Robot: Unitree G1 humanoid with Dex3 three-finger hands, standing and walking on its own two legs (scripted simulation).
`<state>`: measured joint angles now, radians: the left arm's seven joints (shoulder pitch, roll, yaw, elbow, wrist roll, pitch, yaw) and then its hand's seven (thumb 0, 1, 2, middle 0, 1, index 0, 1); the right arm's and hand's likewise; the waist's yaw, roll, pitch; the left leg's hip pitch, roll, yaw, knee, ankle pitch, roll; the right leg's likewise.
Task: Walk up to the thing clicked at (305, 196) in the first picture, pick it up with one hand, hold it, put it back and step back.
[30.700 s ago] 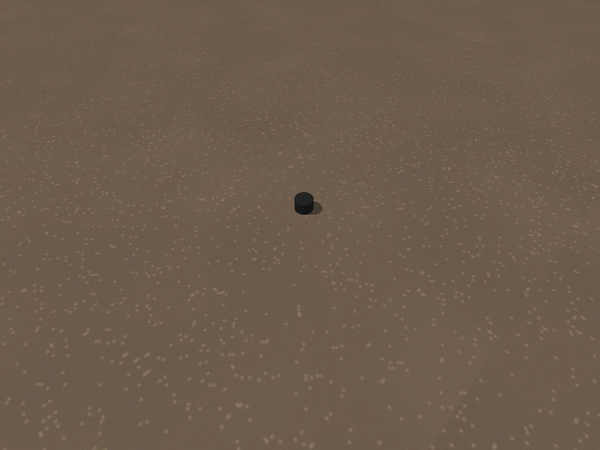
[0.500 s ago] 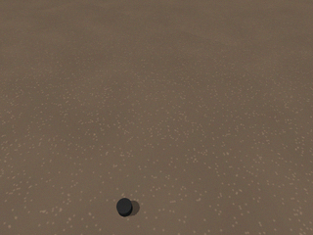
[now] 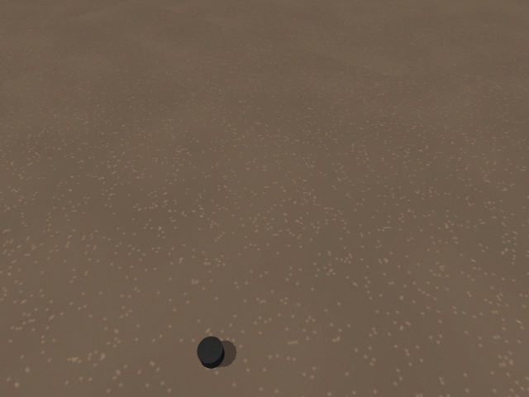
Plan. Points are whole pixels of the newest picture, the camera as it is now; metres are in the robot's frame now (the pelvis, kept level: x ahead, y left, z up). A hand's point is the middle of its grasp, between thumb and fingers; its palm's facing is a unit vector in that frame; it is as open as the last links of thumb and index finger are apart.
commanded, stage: stand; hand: left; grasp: from above
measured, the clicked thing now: (211, 352) +0.42 +0.23 -0.75
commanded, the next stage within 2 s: step back in 0.82 s
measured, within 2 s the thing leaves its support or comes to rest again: neither
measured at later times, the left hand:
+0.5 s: hand out of the picture +0.07 +0.24 -0.16, palm faces +0.01 -0.94 -0.33, open 7.4 cm
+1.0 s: hand out of the picture +0.07 +0.27 -0.17, palm faces +0.01 -0.93 -0.36, open 7.4 cm
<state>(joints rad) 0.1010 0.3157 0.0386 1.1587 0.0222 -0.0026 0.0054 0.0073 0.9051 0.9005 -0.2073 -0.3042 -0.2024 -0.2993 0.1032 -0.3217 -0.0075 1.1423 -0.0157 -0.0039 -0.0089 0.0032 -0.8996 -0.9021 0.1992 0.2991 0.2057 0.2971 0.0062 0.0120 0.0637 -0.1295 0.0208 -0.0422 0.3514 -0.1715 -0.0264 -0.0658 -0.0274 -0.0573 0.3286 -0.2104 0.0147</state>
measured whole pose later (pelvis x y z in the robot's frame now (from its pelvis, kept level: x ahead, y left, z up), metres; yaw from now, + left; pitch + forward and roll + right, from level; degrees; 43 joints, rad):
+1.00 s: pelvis -0.02 +0.01 -0.01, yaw +0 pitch -2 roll +0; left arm 0.08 0.35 0.08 1.02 0.02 0.02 0.01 0.01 0.90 0.90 -0.21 -0.30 -0.20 -0.30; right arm 0.09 -0.39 -0.05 1.02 0.00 0.05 0.01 0.00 -0.90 -0.90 0.20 0.30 0.21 0.30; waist -0.01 0.00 0.15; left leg -0.34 -0.02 -0.05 0.78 -0.41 0.04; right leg -0.20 -0.05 -0.05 0.51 -0.26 0.00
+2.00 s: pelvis -0.24 +0.04 -0.02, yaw -1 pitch -2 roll -1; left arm 0.13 0.40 0.09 0.81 0.01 0.06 0.02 0.01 0.91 0.90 -0.21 -0.30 -0.20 -0.30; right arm 0.14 -0.35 -0.03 0.86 -0.03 0.03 0.00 0.00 -0.90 -0.90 0.20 0.30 0.21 0.30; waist 0.00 -0.04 0.18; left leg -0.31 0.00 -0.03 0.62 -0.27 0.02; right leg -0.48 0.12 0.15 1.19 -0.51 -0.02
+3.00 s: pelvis -0.60 +0.02 -0.03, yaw -4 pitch -3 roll -2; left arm 0.22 0.38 0.07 0.92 0.03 0.02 0.00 0.01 0.91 0.90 -0.21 -0.30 -0.20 -0.30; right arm 0.06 -0.40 -0.06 0.82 -0.03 0.06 0.01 0.00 -0.90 -0.90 0.20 0.30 0.21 0.30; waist 0.02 0.05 0.17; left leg -0.45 0.08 0.01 0.67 -0.19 0.02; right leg -0.17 0.04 0.01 0.61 -0.40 0.00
